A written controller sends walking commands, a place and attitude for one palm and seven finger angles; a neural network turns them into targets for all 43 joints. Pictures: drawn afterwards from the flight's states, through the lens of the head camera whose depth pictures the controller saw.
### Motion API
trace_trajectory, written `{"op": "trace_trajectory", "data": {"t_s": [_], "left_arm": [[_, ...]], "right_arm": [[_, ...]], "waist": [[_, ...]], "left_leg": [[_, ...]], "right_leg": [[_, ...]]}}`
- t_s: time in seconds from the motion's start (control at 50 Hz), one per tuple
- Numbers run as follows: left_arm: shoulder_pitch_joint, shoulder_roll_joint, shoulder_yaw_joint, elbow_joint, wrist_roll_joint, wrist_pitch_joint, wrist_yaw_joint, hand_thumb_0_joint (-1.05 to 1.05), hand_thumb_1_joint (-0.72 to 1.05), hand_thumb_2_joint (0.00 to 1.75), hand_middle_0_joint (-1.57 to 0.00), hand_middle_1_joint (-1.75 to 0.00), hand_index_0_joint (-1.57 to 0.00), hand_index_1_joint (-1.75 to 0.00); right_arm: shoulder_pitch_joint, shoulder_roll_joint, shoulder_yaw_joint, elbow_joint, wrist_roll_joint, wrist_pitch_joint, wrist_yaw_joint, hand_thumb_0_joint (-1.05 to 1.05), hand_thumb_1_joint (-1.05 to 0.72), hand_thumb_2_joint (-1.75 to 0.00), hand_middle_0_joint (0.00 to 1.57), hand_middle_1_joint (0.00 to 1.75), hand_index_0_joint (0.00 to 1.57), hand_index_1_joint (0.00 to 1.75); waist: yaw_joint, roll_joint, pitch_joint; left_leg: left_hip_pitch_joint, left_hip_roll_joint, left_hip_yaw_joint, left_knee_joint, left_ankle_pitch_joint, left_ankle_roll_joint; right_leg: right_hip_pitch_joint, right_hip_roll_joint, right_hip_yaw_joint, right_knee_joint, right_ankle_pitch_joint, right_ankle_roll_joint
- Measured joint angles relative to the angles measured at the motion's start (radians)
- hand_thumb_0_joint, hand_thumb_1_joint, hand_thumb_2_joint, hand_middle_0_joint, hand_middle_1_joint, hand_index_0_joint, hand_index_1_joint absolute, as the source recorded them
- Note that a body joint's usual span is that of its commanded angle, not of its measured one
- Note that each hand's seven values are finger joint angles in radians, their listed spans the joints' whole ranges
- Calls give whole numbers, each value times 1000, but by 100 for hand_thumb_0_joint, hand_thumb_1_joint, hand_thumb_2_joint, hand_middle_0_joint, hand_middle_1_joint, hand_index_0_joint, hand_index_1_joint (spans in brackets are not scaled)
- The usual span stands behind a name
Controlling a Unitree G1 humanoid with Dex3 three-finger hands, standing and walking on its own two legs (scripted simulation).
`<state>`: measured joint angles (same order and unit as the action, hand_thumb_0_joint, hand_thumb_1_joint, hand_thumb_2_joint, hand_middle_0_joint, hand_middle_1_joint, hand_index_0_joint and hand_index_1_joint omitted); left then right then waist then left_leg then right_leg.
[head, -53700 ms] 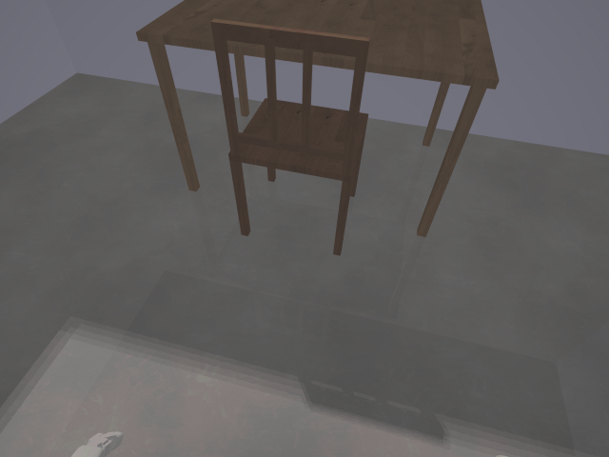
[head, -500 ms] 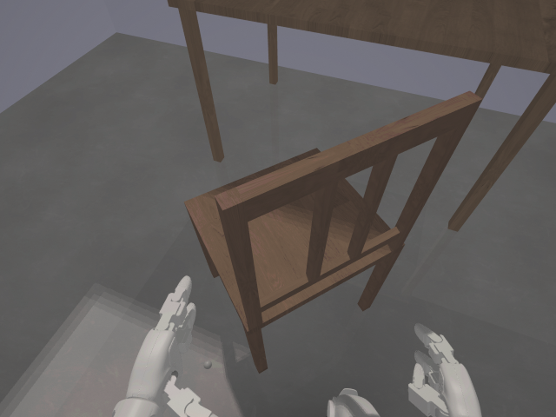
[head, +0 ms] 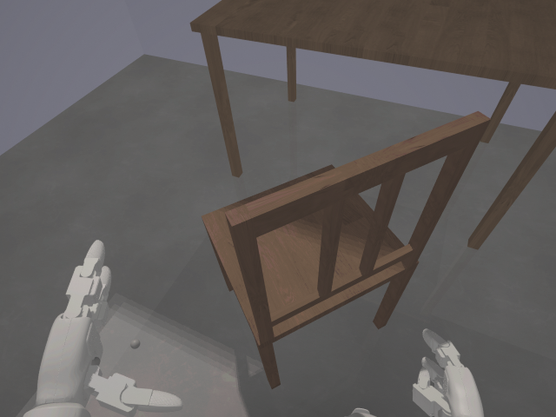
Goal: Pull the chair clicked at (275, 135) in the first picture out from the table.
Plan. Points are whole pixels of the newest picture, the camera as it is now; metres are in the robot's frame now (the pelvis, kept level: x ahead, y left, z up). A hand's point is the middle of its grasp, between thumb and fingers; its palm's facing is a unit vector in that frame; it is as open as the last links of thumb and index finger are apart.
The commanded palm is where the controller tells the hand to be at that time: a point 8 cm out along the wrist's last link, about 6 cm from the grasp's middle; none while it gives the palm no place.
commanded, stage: draw the hand back to the body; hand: left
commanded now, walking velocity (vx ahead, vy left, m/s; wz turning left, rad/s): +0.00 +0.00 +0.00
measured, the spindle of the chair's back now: (328, 252) +0.41 -0.05 -0.05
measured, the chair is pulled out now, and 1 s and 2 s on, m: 0.50 0.50 0.50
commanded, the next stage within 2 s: step back with the hand held close in 0.96 s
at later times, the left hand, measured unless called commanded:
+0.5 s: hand (26, 296) +0.20 +0.26 +0.19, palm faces +0.41 -0.81 -0.42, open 10.6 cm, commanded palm +0.16 +0.30 +0.21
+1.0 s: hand (2, 270) +0.21 +0.27 +0.21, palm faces +0.45 -0.78 -0.43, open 7.5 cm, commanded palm +0.17 +0.32 +0.22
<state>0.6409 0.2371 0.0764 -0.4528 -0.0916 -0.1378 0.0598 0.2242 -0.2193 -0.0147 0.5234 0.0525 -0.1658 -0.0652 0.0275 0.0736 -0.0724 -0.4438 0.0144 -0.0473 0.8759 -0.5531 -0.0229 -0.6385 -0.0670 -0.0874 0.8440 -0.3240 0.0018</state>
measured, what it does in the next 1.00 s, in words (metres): stands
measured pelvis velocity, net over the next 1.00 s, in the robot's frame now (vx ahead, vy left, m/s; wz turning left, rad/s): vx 0.02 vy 0.02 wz -0.04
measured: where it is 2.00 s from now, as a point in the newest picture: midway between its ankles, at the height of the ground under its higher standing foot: outside the picture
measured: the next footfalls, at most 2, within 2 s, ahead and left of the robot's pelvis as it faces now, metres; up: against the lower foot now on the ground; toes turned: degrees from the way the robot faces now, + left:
none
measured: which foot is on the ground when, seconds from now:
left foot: down 0.00-1.00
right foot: down 0.00-1.00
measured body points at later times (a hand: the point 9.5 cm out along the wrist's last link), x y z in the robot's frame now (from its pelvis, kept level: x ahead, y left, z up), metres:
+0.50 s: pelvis +0.01 +0.02 +0.04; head +0.01 -0.01 +0.48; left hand +0.17 +0.30 +0.21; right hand +0.20 -0.20 -0.05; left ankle -0.06 +0.14 -0.69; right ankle +0.06 -0.13 -0.69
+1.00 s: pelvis +0.02 +0.02 +0.04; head +0.02 +0.00 +0.49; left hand +0.18 +0.31 +0.23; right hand +0.19 -0.21 -0.05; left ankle -0.06 +0.14 -0.69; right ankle +0.06 -0.13 -0.69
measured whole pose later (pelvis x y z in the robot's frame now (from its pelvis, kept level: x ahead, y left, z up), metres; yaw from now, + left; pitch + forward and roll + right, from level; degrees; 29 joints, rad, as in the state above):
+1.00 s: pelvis +0.02 +0.02 +0.04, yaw -2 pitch -3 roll -1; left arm 0.52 0.34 0.33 -0.46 -0.03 -0.16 0.16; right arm 0.21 -0.22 -0.02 0.68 0.00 -0.18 -0.04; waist 0.08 0.07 0.04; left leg 0.00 0.01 0.01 0.44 -0.38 0.01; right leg -0.22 -0.05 -0.05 0.45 -0.17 0.03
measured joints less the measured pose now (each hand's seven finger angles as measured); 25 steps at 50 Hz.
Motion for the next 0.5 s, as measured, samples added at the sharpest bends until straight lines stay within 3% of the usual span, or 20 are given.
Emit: {"op": "trace_trajectory", "data": {"t_s": [0.1,0.22,0.5], "left_arm": [[39,7,-14,13,48,51,74,-1,-26,34,-4,-6,-4,-6],[-10,54,33,11,67,54,116,-1,-5,44,-7,-10,-7,-10],[-96,88,189,10,63,-5,107,0,44,68,-15,-21,-14,-20]], "right_arm": [[2,-9,-8,18,-12,32,-20,2,-91,-90,20,30,20,30],[3,-9,8,52,-21,9,-26,2,-91,-90,20,30,20,30],[-19,19,20,99,-37,-15,12,2,-90,-89,20,30,20,30]], "waist": [[9,4,25],[29,1,51],[44,3,91]], "left_leg": [[112,-3,7,-86,30,9],[226,-8,10,-178,66,14],[368,-7,41,-340,136,26]], "right_leg": [[107,0,4,-73,21,8],[219,-2,5,-152,48,14],[348,9,29,-303,119,24]]}}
